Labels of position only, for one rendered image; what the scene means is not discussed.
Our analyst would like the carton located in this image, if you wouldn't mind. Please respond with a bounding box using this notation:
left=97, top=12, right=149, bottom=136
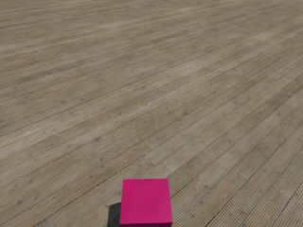
left=119, top=178, right=173, bottom=227

